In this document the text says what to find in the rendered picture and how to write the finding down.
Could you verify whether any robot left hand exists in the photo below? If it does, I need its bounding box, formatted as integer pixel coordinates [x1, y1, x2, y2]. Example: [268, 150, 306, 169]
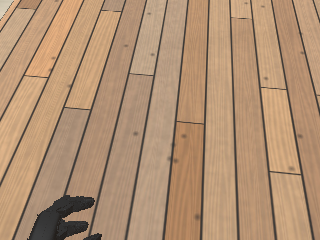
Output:
[27, 195, 102, 240]

